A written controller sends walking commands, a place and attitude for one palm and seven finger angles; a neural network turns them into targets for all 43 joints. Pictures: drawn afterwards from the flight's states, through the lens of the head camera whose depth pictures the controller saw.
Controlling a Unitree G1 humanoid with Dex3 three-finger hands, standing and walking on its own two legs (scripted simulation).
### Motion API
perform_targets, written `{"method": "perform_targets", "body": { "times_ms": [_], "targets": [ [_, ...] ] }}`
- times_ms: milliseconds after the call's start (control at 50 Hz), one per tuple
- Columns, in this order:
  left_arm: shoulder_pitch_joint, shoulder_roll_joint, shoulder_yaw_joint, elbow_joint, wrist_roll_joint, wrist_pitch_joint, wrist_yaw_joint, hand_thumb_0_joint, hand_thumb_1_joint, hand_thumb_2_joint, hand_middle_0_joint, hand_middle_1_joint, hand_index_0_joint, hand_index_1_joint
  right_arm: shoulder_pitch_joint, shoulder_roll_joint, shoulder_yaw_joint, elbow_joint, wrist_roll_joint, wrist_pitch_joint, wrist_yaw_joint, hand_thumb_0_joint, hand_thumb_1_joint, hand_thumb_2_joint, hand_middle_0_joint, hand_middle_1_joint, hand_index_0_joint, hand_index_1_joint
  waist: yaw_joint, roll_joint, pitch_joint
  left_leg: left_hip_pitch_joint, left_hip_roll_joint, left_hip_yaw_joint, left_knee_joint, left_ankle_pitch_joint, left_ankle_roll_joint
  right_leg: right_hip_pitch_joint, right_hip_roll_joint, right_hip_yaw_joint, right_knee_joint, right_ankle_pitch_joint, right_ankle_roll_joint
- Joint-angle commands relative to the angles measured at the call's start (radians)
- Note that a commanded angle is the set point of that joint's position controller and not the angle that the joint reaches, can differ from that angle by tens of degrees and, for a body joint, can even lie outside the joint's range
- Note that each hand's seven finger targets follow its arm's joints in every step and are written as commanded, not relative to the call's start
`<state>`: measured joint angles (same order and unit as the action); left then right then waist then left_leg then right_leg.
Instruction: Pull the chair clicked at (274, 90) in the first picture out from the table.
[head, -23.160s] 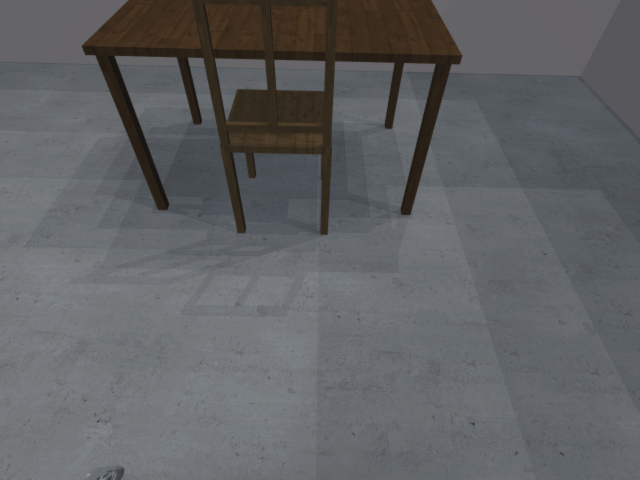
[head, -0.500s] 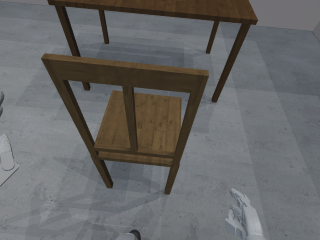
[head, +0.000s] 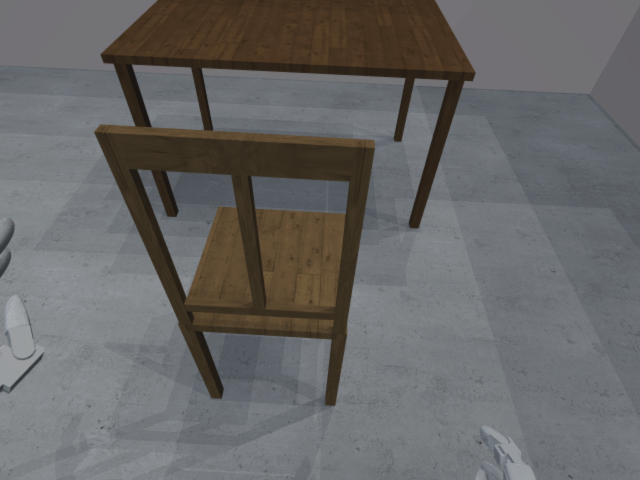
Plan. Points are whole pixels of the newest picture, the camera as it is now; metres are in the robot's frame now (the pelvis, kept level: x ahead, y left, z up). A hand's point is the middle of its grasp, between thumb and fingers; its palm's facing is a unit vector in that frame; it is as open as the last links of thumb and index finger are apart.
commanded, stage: stop stepping back and stand still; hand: left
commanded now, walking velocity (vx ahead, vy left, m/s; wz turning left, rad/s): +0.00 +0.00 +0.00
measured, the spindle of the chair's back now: (252, 250) +0.51 +0.14 -0.06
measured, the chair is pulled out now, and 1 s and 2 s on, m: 0.68 0.68 0.68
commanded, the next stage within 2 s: let the arm hang, fingers relaxed in 0.54 s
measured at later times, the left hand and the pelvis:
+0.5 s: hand (54, 329) +0.22 +0.26 +0.16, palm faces +0.38 -0.80 -0.47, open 7.4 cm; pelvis +0.02 +0.00 +0.00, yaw -1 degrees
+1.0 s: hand out of the picture +0.02 +0.18 -0.18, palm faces +0.05 -0.98 -0.18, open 6.8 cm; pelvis +0.01 -0.01 +0.00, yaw +1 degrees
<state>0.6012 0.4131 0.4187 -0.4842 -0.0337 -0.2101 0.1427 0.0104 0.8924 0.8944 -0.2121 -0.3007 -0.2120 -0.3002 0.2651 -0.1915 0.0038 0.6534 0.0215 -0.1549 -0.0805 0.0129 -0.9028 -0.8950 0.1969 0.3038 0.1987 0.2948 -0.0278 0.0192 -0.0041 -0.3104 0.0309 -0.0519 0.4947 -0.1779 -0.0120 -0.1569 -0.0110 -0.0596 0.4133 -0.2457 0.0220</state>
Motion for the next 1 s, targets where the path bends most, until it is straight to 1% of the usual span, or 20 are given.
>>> {"method": "perform_targets", "body": {
  "times_ms": [0, 20, 100, 240, 320, 420, 600, 620, 640, 660, 680, 720, 740, 780, 820, 860, 900, 920, 940, 980],
  "targets": [
    [-0.072, 0.171, 0.125, -0.160, -0.010, -0.053, 0.032, 0.000, 0.900, 0.900, -0.200, -0.300, -0.200, -0.300, -0.120, -0.124, -0.046, -0.144, -0.006, -0.048, -0.015, 0.000, -0.900, -0.900, 0.200, 0.300, 0.200, 0.300, 0.006, 0.024, -0.007, 0.023, 0.042, -0.052, -0.107, -0.181, 0.039, -0.061, -0.071, 0.099, -0.128, -0.069, -0.040],
    [-0.087, 0.187, 0.129, -0.163, -0.011, -0.053, 0.032, 0.000, 0.900, 0.900, -0.200, -0.300, -0.200, -0.300, -0.120, -0.125, -0.048, -0.140, -0.003, -0.047, -0.018, 0.000, -0.900, -0.900, 0.200, 0.300, 0.200, 0.300, 0.006, 0.023, -0.009, 0.037, 0.042, -0.048, -0.104, -0.173, 0.039, -0.065, -0.075, 0.101, -0.134, -0.067, -0.040],
    [-0.122, 0.159, 0.101, -0.160, -0.010, -0.045, 0.031, 0.000, 0.900, 0.900, -0.200, -0.300, -0.200, -0.300, -0.135, -0.122, -0.043, -0.143, -0.006, -0.048, -0.018, 0.000, -0.900, -0.900, 0.200, 0.300, 0.200, 0.300, 0.008, 0.019, -0.013, 0.048, 0.051, -0.059, -0.123, -0.136, 0.042, -0.043, -0.065, 0.089, -0.116, -0.030, -0.035],
    [-0.085, 0.164, 0.103, -0.191, -0.016, -0.037, 0.031, 0.000, 0.900, 0.900, -0.200, -0.300, -0.200, -0.300, -0.142, -0.116, -0.043, -0.148, -0.005, -0.036, -0.017, 0.000, -0.900, -0.900, 0.200, 0.300, 0.200, 0.300, 0.014, 0.033, -0.050, 0.084, 0.054, -0.042, -0.120, 0.037, 0.039, 0.029, -0.073, 0.081, -0.098, 0.133, -0.029],
    [-0.060, 0.176, 0.118, -0.198, -0.019, -0.038, 0.031, 0.000, 0.900, 0.900, -0.200, -0.300, -0.200, -0.300, -0.143, -0.115, -0.046, -0.152, -0.002, -0.025, -0.018, 0.000, -0.900, -0.900, 0.200, 0.300, 0.200, 0.300, 0.016, 0.070, -0.061, 0.101, 0.062, -0.037, -0.129, 0.096, 0.037, 0.048, -0.070, 0.069, -0.094, 0.170, -0.026],
    [-0.042, 0.169, 0.113, -0.195, -0.025, -0.036, 0.028, 0.000, 0.900, 0.900, -0.200, -0.300, -0.200, -0.300, -0.140, -0.117, -0.047, -0.162, 0.000, -0.012, -0.018, 0.000, -0.900, -0.900, 0.200, 0.300, 0.200, 0.300, 0.016, 0.067, -0.071, 0.123, 0.066, -0.033, -0.132, 0.162, 0.034, 0.066, -0.068, 0.062, -0.088, 0.210, -0.024],
    [-0.044, 0.170, 0.110, -0.195, -0.026, -0.032, 0.031, 0.000, 0.900, 0.900, -0.200, -0.300, -0.200, -0.300, -0.148, -0.119, -0.046, -0.173, -0.002, -0.003, -0.018, 0.000, -0.900, -0.900, 0.200, 0.300, 0.200, 0.300, 0.018, 0.042, -0.077, 0.137, 0.064, -0.025, -0.131, 0.144, 0.033, 0.064, -0.070, 0.066, -0.099, 0.202, -0.021],
    [-0.130, -0.047, -0.350, 0.578, 0.056, 0.071, -0.096, 0.000, 0.900, 0.900, -0.200, -0.300, -0.200, -0.300, -0.172, -0.194, -0.073, 0.039, 0.010, -0.077, 0.076, 0.000, -0.900, -0.900, 0.200, 0.300, 0.200, 0.300, -0.024, 0.016, -0.001, 0.119, 0.071, -0.020, 0.008, 0.373, 0.027, -0.118, -0.078, -0.006, 0.043, 0.256, -0.041],
    [-0.140, -0.079, -0.304, 0.620, 0.067, 0.179, -0.127, 0.000, 0.900, 0.900, -0.200, -0.300, -0.200, -0.300, -0.074, -0.197, -0.078, 0.071, -0.011, 0.018, 0.087, 0.000, -0.900, -0.900, 0.200, 0.300, 0.200, 0.300, 0.005, 0.005, -0.074, 0.087, 0.079, -0.039, 0.005, 0.399, 0.038, -0.078, -0.103, 0.040, 0.034, 0.232, -0.023],
    [-0.154, -0.100, -0.316, 0.654, 0.067, 0.203, -0.132, 0.000, 0.900, 0.900, -0.200, -0.300, -0.200, -0.300, -0.056, -0.158, -0.065, 0.061, -0.018, 0.054, 0.084, 0.000, -0.900, -0.900, 0.200, 0.300, 0.200, 0.300, 0.017, -0.032, -0.085, 0.058, 0.086, -0.063, -0.004, 0.317, 0.053, -0.078, -0.086, 0.030, 0.047, 0.145, -0.031],
    [-0.172, -0.106, -0.326, 0.707, 0.063, 0.209, -0.134, 0.000, 0.900, 0.900, -0.200, -0.300, -0.200, -0.300, -0.061, -0.151, -0.051, 0.052, -0.027, 0.076, 0.083, 0.000, -0.900, -0.900, 0.200, 0.300, 0.200, 0.300, 0.027, -0.057, -0.075, 0.024, 0.085, -0.083, -0.008, 0.234, 0.064, -0.075, -0.085, 0.041, 0.050, 0.089, -0.032],
    [-0.230, -0.092, -0.341, 0.824, 0.069, 0.212, -0.131, 0.000, 0.900, 0.900, -0.200, -0.300, -0.200, -0.300, -0.050, -0.135, -0.041, 0.058, -0.041, 0.107, 0.081, 0.000, -0.900, -0.900, 0.200, 0.300, 0.200, 0.300, 0.027, -0.187, -0.056, 0.019, 0.049, -0.075, 0.020, 0.177, 0.060, -0.057, -0.099, 0.072, 0.031, 0.107, -0.060],
    [-0.257, -0.075, -0.346, 0.885, 0.068, 0.215, -0.127, 0.000, 0.900, 0.900, -0.200, -0.300, -0.200, -0.300, -0.041, -0.147, -0.040, 0.060, -0.044, 0.122, 0.080, 0.000, -0.900, -0.900, 0.200, 0.300, 0.200, 0.300, 0.022, -0.203, -0.059, 0.023, 0.031, -0.073, 0.031, 0.178, 0.055, -0.047, -0.117, 0.079, 0.032, 0.124, -0.077],
    [-0.288, -0.066, -0.360, 1.007, 0.062, 0.225, -0.124, 0.000, 0.900, 0.900, -0.200, -0.300, -0.200, -0.300, -0.045, -0.143, -0.034, 0.093, -0.046, 0.141, 0.076, 0.000, -0.900, -0.900, 0.200, 0.300, 0.200, 0.300, 0.022, -0.151, -0.027, 0.045, 0.020, -0.065, 0.018, 0.182, 0.048, -0.065, -0.120, 0.077, 0.024, 0.115, -0.082],
    [-0.283, -0.065, -0.376, 1.124, 0.057, 0.229, -0.123, 0.000, 0.900, 0.900, -0.200, -0.300, -0.200, -0.300, -0.043, -0.143, -0.025, 0.138, -0.045, 0.145, 0.073, 0.000, -0.900, -0.900, 0.200, 0.300, 0.200, 0.300, 0.034, -0.016, -0.006, 0.047, 0.032, -0.085, -0.037, 0.202, 0.055, -0.043, -0.087, 0.064, 0.027, 0.089, -0.066],
    [-0.261, -0.069, -0.386, 1.230, 0.051, 0.228, -0.121, 0.000, 0.900, 0.900, -0.200, -0.300, -0.200, -0.300, -0.035, -0.136, -0.018, 0.183, -0.044, 0.144, 0.069, 0.000, -0.900, -0.900, 0.200, 0.300, 0.200, 0.300, 0.040, 0.096, 0.003, 0.036, 0.037, -0.092, -0.070, 0.166, 0.052, -0.017, -0.080, 0.070, 0.016, 0.059, -0.057],
    [-0.238, -0.078, -0.393, 1.317, 0.047, 0.224, -0.121, 0.000, 0.900, 0.900, -0.200, -0.300, -0.200, -0.300, -0.009, -0.117, -0.014, 0.226, -0.040, 0.143, 0.064, 0.000, -0.900, -0.900, 0.200, 0.300, 0.200, 0.300, 0.036, 0.140, 0.010, 0.045, 0.033, -0.085, -0.087, 0.095, 0.047, -0.017, -0.080, 0.072, -0.004, 0.038, -0.061],
    [-0.220, -0.115, -0.377, 1.334, 0.050, 0.226, -0.119, 0.000, 0.900, 0.900, -0.200, -0.300, -0.200, -0.300, 0.010, -0.095, -0.018, 0.238, -0.043, 0.148, 0.057, 0.000, -0.900, -0.900, 0.200, 0.300, 0.200, 0.300, 0.040, 0.156, 0.032, 0.040, 0.040, -0.089, -0.102, 0.060, 0.056, -0.020, -0.069, 0.058, -0.024, 0.029, -0.065],
    [-0.210, -0.105, -0.384, 1.363, 0.048, 0.226, -0.119, 0.000, 0.900, 0.900, -0.200, -0.300, -0.200, -0.300, 0.023, -0.096, -0.019, 0.254, -0.043, 0.151, 0.057, 0.000, -0.900, -0.900, 0.200, 0.300, 0.200, 0.300, 0.038, 0.170, 0.025, 0.040, 0.039, -0.089, -0.101, 0.038, 0.053, -0.016, -0.074, 0.057, -0.026, 0.029, -0.064],
    [-0.203, -0.114, -0.390, 1.408, 0.045, 0.223, -0.120, 0.000, 0.900, 0.900, -0.200, -0.300, -0.200, -0.300, 0.059, -0.086, -0.023, 0.282, -0.040, 0.151, 0.055, 0.000, -0.900, -0.900, 0.200, 0.300, 0.200, 0.300, 0.033, 0.130, 0.003, 0.058, 0.042, -0.090, -0.108, 0.004, 0.052, -0.011, -0.076, 0.056, -0.033, 0.016, -0.070]
  ]
}}
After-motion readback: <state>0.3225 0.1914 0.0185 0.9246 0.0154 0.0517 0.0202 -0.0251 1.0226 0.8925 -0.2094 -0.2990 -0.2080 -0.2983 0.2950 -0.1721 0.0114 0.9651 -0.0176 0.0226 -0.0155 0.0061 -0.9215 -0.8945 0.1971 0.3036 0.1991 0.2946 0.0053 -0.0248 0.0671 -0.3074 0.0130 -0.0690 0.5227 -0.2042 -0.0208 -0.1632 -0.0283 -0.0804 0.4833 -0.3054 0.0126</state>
